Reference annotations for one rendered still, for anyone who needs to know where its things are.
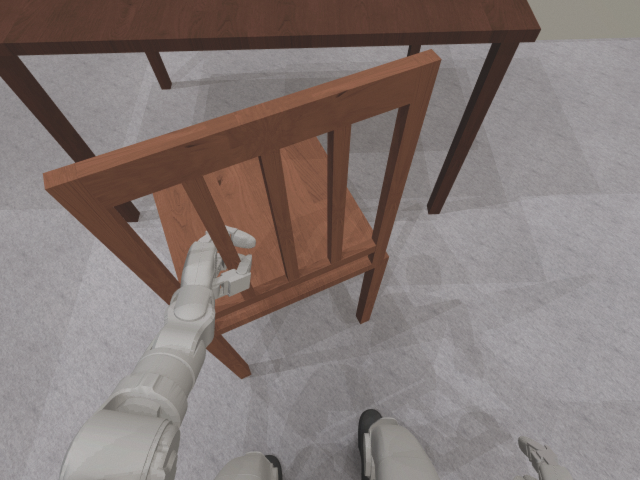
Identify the left robot hand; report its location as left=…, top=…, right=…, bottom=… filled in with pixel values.
left=180, top=225, right=256, bottom=299

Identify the left robot upper arm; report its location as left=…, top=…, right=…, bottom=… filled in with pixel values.
left=63, top=409, right=180, bottom=480

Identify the robot left shin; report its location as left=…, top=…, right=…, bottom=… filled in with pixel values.
left=245, top=451, right=270, bottom=463

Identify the chair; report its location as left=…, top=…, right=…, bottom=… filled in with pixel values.
left=43, top=49, right=442, bottom=379

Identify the table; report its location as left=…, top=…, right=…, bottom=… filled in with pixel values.
left=0, top=0, right=541, bottom=222

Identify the robot left forearm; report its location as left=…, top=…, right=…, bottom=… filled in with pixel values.
left=59, top=285, right=215, bottom=480

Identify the right robot thigh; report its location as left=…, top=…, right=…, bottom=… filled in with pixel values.
left=363, top=424, right=440, bottom=480

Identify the right robot hand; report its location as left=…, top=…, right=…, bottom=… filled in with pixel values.
left=513, top=436, right=573, bottom=480

